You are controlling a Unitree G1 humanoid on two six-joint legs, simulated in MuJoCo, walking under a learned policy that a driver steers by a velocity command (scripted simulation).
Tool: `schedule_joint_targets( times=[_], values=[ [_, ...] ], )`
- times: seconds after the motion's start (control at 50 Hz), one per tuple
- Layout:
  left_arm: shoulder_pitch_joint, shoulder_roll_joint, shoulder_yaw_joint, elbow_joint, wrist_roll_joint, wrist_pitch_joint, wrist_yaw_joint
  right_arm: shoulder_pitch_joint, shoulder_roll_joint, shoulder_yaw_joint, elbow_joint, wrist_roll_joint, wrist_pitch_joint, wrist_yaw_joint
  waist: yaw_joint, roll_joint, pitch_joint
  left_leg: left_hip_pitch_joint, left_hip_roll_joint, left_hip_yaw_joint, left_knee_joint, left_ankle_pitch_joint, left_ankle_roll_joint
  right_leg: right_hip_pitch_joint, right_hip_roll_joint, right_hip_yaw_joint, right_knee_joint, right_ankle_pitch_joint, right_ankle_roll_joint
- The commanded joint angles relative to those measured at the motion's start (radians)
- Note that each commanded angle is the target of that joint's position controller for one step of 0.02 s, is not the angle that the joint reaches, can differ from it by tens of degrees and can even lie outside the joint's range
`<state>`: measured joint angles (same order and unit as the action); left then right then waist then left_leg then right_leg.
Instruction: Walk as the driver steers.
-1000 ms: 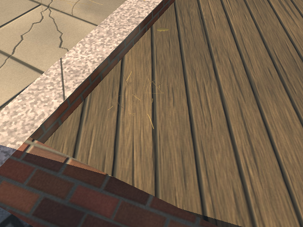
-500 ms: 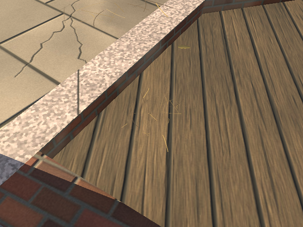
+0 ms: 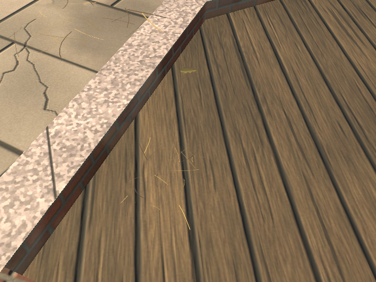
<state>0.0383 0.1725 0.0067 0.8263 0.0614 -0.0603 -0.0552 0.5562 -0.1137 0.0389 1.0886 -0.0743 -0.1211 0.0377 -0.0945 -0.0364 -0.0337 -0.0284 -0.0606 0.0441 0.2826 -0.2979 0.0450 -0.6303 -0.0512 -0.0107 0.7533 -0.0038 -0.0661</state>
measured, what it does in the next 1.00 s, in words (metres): goes down: right foot, then left foot 0.14 m lower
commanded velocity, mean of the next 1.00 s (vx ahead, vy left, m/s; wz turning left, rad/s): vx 0.50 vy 0.00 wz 0.00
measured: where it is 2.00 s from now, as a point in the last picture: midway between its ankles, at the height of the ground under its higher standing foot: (169, 173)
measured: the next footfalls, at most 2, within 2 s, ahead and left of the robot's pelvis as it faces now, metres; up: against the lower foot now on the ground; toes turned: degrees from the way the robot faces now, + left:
right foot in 0.06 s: +0.16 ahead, -0.10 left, +0.00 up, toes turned -3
left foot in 0.68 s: +0.57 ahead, +0.15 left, -0.14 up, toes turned +1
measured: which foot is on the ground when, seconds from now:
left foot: down 0.00-0.08, up 0.10-0.66, down 0.68-1.00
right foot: up 0.00-0.04, down 0.06-0.68, up 0.70-1.00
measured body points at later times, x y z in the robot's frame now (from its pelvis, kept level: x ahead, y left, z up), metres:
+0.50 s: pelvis +0.27 -0.01 -0.03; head +0.28 +0.00 +0.42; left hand +0.12 +0.16 -0.17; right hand +0.47 -0.19 -0.13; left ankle +0.47 +0.15 -0.71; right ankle +0.13 -0.10 -0.74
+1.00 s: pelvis +0.58 +0.04 -0.14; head +0.59 +0.04 +0.31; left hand +0.77 +0.28 -0.24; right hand +0.52 -0.21 -0.28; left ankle +0.53 +0.15 -0.88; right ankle +0.74 -0.11 -0.83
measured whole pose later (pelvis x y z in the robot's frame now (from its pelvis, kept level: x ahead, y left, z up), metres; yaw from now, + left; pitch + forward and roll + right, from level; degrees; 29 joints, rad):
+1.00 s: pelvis +0.58 +0.04 -0.14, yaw +0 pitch +2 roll +2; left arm 0.08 0.22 0.04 0.84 -0.01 -0.08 0.02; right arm 0.44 -0.22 -0.04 1.02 0.02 -0.08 -0.02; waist -0.07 -0.04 -0.04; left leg -0.15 -0.05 0.05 0.39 -0.28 0.04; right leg -0.71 -0.10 0.05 0.78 0.00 0.01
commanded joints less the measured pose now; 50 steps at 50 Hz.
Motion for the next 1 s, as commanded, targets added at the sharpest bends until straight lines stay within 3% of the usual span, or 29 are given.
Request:
schedule_joint_targets(
  times=[0.02,0.06,0.08,0.1,0.12,0.14,0.16,0.2,0.24,0.26,0.28,0.3,0.34,0.38,0.46,0.52,0.56,0.58,0.62,0.66,0.68,0.7,0.72,0.74,0.76,0.78,0.8,0.86,1.0],
  values=[
    [0.029,0.124,0.045,-0.031,0.005,-0.023,0.007,-0.042,-0.161,-0.033,-0.052,0.013,-0.007,-0.006,0.093,0.083,0.053,-0.029,0.278,-0.115,0.034,0.632,0.181,0.099,0.028,-0.024,-0.088,-0.185,-0.031],
    [0.056,0.111,0.05,-0.018,-0.03,-0.04,0.021,-0.004,-0.226,-0.053,-0.034,0.014,0.013,-0.012,0.116,0.098,0.029,-0.082,0.258,-0.103,0.157,0.808,0.177,0.356,0.09,-0.108,-0.208,-0.11,-0.049],
    [0.224,0.153,0.068,0.036,-0.051,-0.052,0.032,0.0,-0.232,-0.062,-0.033,-0.004,0.017,-0.001,0.165,0.054,-0.04,-0.182,0.195,-0.058,0.36,0.785,0.128,0.586,0.066,-0.05,-0.213,-0.022,-0.093],
    [0.446,0.217,0.085,0.089,-0.03,-0.056,0.039,-0.03,-0.173,-0.066,-0.082,0.103,0.017,-0.043,0.231,-0.038,-0.119,-0.377,0.093,0.034,0.724,0.317,0.05,0.809,-0.184,0.257,-0.264,0.018,-0.142],
    [0.653,0.201,0.067,0.131,-0.016,-0.066,0.043,0.108,-0.024,-0.004,-0.07,-0.018,-0.001,0.011,0.259,-0.272,-0.381,-0.705,-0.044,-0.123,1.046,-0.318,0.015,1.17,-0.332,0.673,-0.392,-0.054,-0.43],
    [0.599,0.178,0.078,0.174,0.025,-0.086,0.048,-0.161,-0.12,-0.052,-0.154,0.004,-0.013,0.014,0.3,-0.1,-0.033,-0.947,0.009,-0.231,1.157,-0.207,0.063,0.967,-0.3,0.659,-0.461,-0.209,-0.342],
    [0.451,0.16,0.068,0.158,0.017,-0.089,0.046,-0.236,-0.149,-0.061,-0.181,0.011,-0.013,0.002,0.223,0.013,0.048,-0.914,0.073,-0.198,1.167,-0.088,0.072,0.779,-0.302,0.514,-0.472,-0.144,-0.305],
    [0.334,0.007,0.021,0.141,-0.003,-0.084,0.058,-0.227,-0.108,-0.054,-0.199,-0.01,0.013,-0.019,0.125,0.065,0.035,-0.754,0.164,-0.181,1.072,0.023,0.064,0.556,-0.224,0.332,-0.523,-0.053,-0.278],
    [0.301,-0.048,-0.002,0.129,-0.004,-0.089,0.062,-0.23,-0.084,-0.047,-0.208,-0.013,0.041,-0.006,0.083,0.033,0.064,-0.694,0.184,-0.151,0.964,0.109,0.055,0.422,-0.153,0.217,-0.551,-0.006,-0.23],
    [0.324,-0.025,-0.001,0.14,-0.005,-0.098,0.06,-0.24,-0.091,-0.047,-0.219,-0.004,0.047,0.003,0.083,0.016,0.071,-0.684,0.183,-0.125,0.891,0.157,0.048,0.387,-0.134,0.177,-0.558,0.028,-0.225],
    [0.367,0.181,0.051,0.152,-0.091,-0.091,0.046,-0.275,-0.155,-0.074,-0.246,0.065,0.071,-0.006,0.033,-0.003,0.15,-0.621,0.163,-0.049,0.755,0.175,-0.003,0.319,-0.156,0.189,-0.619,0.208,-0.19],
    [0.379,-0.002,-0.003,0.166,0.005,-0.103,0.044,-0.326,-0.095,-0.038,-0.258,-0.01,0.063,0.008,0.102,0.044,0.033,-0.646,0.184,-0.09,0.673,0.298,0.008,0.389,-0.102,0.116,-0.562,0.063,-0.203],
    [0.465,0.026,-0.007,0.209,0.031,-0.1,0.027,-0.343,-0.064,-0.029,-0.272,-0.032,0.076,0.023,0.102,-0.019,0.061,-0.638,0.173,-0.069,0.641,0.446,0.023,0.366,-0.105,0.115,-0.506,0.091,-0.206],
    [0.458,0.063,-0.011,0.193,0.021,-0.096,0.017,-0.361,-0.104,-0.04,-0.283,-0.031,0.065,0.041,0.098,-0.002,0.059,-0.589,0.151,-0.042,0.645,0.496,0.033,0.301,-0.107,0.106,-0.451,0.094,-0.211],
    [0.724,-0.002,-0.044,0.286,0.015,-0.083,0.079,-0.593,-0.101,-0.027,-0.342,-0.02,0.037,0.02,0.244,0.016,0.135,-1.009,0.206,-0.127,0.293,0.739,-0.003,0.725,-0.137,0.207,-0.272,-0.137,-0.18],
    [0.675,0.041,-0.049,0.268,0.026,-0.054,0.045,-0.649,-0.082,-0.011,-0.362,-0.01,0.052,0.033,0.236,-0.01,0.171,-0.575,0.168,-0.017,0.237,0.76,0.016,0.339,-0.1,0.164,-0.305,-0.287,-0.178],
    [0.612,0.075,-0.04,0.248,0.023,-0.058,0.027,-0.657,-0.133,-0.017,-0.37,-0.01,0.069,0.035,0.209,0.003,0.214,-0.482,0.184,-0.039,0.246,0.709,0.028,0.304,-0.118,0.184,-0.297,-0.352,-0.165],
    [0.504,0.168,0.015,0.217,-0.124,-0.044,0.068,-0.701,-0.222,-0.065,-0.392,0.174,0.045,0.025,0.199,0.031,0.269,-0.531,0.159,-0.123,0.189,0.583,0.02,0.361,-0.13,0.186,-0.203,-0.281,-0.104],
    [0.586,0.151,0.018,0.251,-0.107,-0.015,0.086,-0.613,-0.214,-0.067,-0.352,0.161,0.015,0.025,0.202,0.055,0.174,-0.486,0.158,-0.098,0.034,0.627,0.024,0.584,-0.092,0.144,0.013,-0.079,-0.066],
    [0.588,0.11,0.023,0.269,-0.077,-0.001,0.077,-0.26,-0.23,-0.097,-0.223,0.114,0.009,0.023,0.054,0.052,-0.027,-0.002,0.119,0.0,0.063,0.749,0.029,0.429,-0.003,0.078,0.446,0.01,-0.027],
    [0.597,0.048,0.018,0.273,-0.077,-0.013,0.068,-0.014,-0.258,-0.103,-0.141,0.087,0.02,0.027,-0.035,0.143,-0.142,0.374,0.241,-0.093,0.245,0.988,0.08,0.108,0.096,0.052,0.848,-0.5,0.026],
    [0.739,-0.032,-0.005,0.277,-0.117,-0.035,0.061,0.031,-0.286,-0.096,-0.132,0.065,0.02,0.017,0.004,0.317,-0.295,0.63,0.385,-0.264,0.489,1.231,0.169,-0.16,0.121,0.183,1.092,-0.815,0.037],
    [0.709,0.036,0.006,0.237,-0.133,-0.063,0.054,0.07,-0.301,-0.116,-0.133,0.086,0.04,0.013,-0.035,0.356,-0.39,0.641,0.443,-0.426,0.407,1.029,0.265,-0.253,0.094,0.239,1.118,-0.767,0.035],
    [0.605,0.024,-0.007,0.143,-0.167,-0.076,0.06,0.042,-0.397,-0.148,-0.102,0.102,0.051,0.003,-0.006,0.369,-0.417,0.594,0.567,-0.701,0.172,0.248,0.38,-0.4,0.051,0.183,1.174,-0.65,0.053],
    [0.45,0.093,0.012,0.113,-0.153,-0.072,0.084,-0.13,-0.275,-0.116,-0.161,0.089,0.049,-0.008,0.021,0.079,-0.247,0.306,0.504,-0.669,0.02,-0.046,0.318,-0.375,-0.03,0.106,0.965,-0.422,0.053],
    [0.351,0.113,0.026,0.096,-0.119,-0.054,0.1,-0.255,-0.209,-0.089,-0.191,0.079,0.034,-0.015,0.062,0.006,-0.096,0.05,0.488,-0.611,-0.015,0.074,0.289,-0.306,-0.04,0.102,0.929,-0.327,0.053],
    [0.39,0.076,0.027,0.098,-0.095,-0.025,0.105,-0.301,-0.217,-0.083,-0.187,0.067,0.023,-0.015,0.125,-0.021,-0.031,-0.167,0.48,-0.558,-0.029,0.2,0.286,-0.19,-0.068,0.122,0.825,-0.283,0.067],
    [0.367,0.044,0.039,0.074,-0.072,-0.008,0.105,-0.282,-0.204,-0.081,-0.16,0.06,0.014,-0.031,0.161,0.089,0.081,-0.419,0.314,-0.301,-0.06,0.335,0.225,-0.039,-0.098,0.117,0.485,-0.211,0.097],
    [0.022,0.07,0.029,-0.043,-0.082,-0.023,0.067,-0.153,-0.268,-0.11,-0.131,0.108,0.031,-0.067,0.07,0.098,0.077,-0.261,0.279,-0.181,-0.098,0.233,0.168,0.062,-0.029,0.046,-0.07,0.074,0.067]
  ],
)
Keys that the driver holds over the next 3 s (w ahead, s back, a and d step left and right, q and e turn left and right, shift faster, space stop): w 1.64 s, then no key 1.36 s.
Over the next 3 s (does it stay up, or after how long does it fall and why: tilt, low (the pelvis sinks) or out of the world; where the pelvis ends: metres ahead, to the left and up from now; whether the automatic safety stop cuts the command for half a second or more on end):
stays up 1.09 0.01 -0.14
